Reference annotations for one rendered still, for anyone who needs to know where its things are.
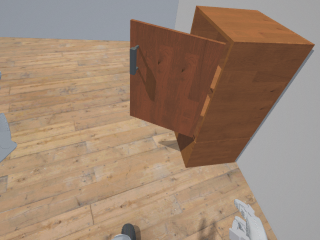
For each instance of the handle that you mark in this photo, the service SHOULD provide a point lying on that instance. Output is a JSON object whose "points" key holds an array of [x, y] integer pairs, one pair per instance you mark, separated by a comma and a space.
{"points": [[133, 60]]}

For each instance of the robot left hand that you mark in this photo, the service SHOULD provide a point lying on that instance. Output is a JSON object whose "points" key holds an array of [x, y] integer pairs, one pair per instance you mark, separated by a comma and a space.
{"points": [[6, 144]]}

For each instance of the robot right hand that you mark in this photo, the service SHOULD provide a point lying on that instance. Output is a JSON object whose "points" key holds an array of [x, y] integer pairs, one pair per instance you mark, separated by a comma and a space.
{"points": [[252, 229]]}

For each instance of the cupboard door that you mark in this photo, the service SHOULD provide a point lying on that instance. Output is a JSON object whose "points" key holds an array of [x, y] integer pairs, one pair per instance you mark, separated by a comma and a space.
{"points": [[174, 76]]}

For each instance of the robot left foot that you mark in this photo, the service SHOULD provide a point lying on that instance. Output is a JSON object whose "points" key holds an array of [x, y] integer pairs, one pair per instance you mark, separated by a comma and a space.
{"points": [[129, 230]]}

